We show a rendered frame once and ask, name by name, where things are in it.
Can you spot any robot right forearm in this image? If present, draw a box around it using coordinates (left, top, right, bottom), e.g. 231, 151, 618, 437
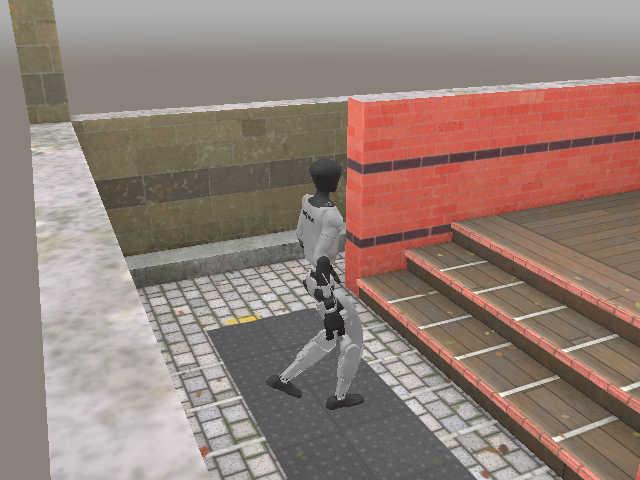
314, 256, 337, 314

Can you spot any right robot upper arm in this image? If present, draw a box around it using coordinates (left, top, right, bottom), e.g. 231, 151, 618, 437
312, 208, 343, 267

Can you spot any robot left hand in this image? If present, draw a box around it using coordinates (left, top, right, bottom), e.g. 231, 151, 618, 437
330, 265, 341, 284

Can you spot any humanoid robot torso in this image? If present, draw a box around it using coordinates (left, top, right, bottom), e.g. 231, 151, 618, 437
303, 199, 341, 302

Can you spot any robot right hand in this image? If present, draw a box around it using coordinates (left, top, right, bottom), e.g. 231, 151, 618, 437
324, 310, 345, 341

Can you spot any robot left thigh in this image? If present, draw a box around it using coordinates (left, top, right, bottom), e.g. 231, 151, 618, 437
303, 279, 338, 350

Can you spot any left robot upper arm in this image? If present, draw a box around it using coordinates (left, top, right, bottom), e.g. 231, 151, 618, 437
296, 194, 314, 242

